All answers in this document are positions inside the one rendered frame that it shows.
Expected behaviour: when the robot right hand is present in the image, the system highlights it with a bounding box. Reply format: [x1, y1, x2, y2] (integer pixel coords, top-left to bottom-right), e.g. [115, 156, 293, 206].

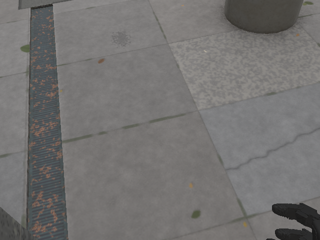
[266, 203, 320, 240]

